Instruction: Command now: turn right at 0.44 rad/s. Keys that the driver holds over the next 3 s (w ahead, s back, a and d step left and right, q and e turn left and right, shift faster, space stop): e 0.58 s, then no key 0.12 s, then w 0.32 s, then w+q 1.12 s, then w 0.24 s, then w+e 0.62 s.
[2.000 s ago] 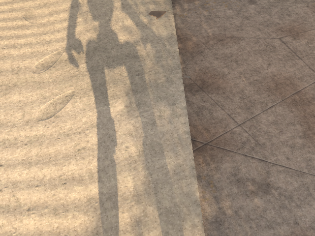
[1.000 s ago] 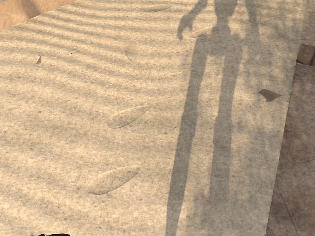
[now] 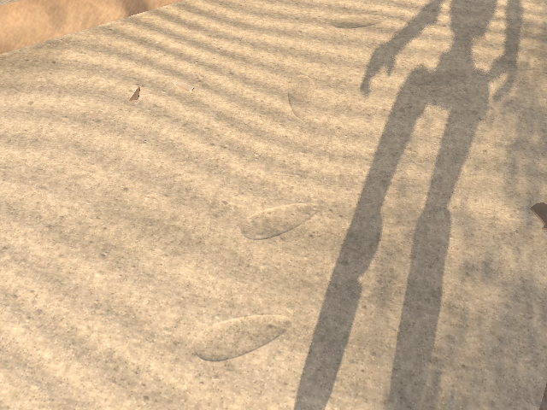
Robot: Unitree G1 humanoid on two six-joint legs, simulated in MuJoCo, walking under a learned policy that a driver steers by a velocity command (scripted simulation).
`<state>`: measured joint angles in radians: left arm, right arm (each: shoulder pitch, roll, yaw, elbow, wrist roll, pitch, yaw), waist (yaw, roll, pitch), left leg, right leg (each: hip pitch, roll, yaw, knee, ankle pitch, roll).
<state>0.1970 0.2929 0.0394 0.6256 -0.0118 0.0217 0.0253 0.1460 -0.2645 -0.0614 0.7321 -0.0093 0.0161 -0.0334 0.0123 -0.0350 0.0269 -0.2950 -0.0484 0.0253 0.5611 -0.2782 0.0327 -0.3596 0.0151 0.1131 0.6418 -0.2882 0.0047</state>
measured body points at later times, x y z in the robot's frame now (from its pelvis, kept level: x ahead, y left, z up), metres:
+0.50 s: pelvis -0.04 -0.05 +0.01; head -0.02 -0.09 +0.46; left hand +0.18 +0.17 -0.06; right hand +0.04 -0.37 -0.10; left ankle +0.01 +0.11 -0.63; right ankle -0.04 -0.14 -0.73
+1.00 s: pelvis +0.01 -0.03 +0.02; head +0.02 -0.01 +0.47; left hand +0.26 +0.13 -0.08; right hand -0.08 -0.29 -0.09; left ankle +0.00 +0.09 -0.73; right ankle -0.02 -0.17 -0.65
